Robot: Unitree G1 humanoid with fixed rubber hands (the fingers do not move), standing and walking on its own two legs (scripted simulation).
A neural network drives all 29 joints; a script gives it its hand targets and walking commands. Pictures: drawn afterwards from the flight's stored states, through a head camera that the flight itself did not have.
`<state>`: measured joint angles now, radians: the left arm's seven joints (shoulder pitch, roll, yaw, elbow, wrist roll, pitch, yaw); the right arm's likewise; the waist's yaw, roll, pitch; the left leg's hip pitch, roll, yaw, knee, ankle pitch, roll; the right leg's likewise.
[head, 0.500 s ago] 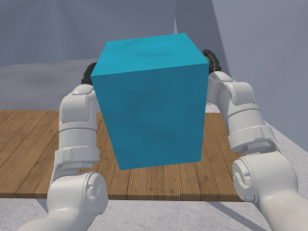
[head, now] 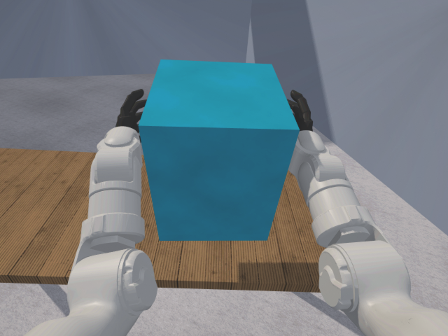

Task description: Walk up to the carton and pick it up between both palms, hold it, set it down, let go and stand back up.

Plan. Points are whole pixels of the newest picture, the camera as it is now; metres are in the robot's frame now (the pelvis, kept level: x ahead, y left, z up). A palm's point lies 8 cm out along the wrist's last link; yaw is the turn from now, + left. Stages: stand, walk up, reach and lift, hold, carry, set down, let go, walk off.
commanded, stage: set down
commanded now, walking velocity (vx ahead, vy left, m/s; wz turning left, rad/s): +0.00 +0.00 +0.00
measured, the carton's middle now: (215, 152) +0.39 -0.01 +0.21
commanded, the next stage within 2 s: none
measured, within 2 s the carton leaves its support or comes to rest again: neither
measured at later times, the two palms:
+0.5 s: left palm (147, 140) +0.41 +0.11 +0.22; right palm (305, 146) +0.38 -0.18 +0.22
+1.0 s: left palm (153, 152) +0.43 +0.10 +0.19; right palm (303, 162) +0.38 -0.18 +0.18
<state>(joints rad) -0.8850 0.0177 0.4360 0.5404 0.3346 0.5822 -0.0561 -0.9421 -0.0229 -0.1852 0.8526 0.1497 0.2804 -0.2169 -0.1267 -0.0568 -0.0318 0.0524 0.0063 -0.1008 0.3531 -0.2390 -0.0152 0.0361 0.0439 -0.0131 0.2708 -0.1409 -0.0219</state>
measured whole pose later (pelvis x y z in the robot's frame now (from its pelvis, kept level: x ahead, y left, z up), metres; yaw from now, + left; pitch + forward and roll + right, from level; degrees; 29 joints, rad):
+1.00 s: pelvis +0.02 +0.02 +0.00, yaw -1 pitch -6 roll -2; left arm -0.81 -0.02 0.28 0.60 0.25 0.44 0.07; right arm -0.79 -0.05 -0.20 0.80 0.11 0.11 -0.15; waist -0.16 -0.04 0.01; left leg 0.00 0.00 -0.06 0.38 -0.27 0.01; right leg 0.00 0.03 0.00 0.25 -0.14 0.01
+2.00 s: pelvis +0.03 +0.02 +0.00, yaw -2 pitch +2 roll -1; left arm -0.86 0.00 0.32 0.93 0.22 0.18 0.07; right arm -0.75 0.04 -0.44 0.85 -0.15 0.00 -0.10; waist -0.15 -0.01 -0.06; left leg -0.14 0.00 -0.03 0.35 -0.25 0.01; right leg -0.17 0.02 -0.01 0.27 -0.14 0.00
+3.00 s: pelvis +0.02 +0.02 +0.00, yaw -4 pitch +8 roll -1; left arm -0.89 0.00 0.42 1.08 0.29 0.01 0.05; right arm -0.78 0.09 -0.61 0.89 -0.38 -0.14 -0.05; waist -0.15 0.00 -0.07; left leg -0.26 0.00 0.02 0.35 -0.23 0.01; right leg -0.31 0.01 -0.05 0.30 -0.13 -0.01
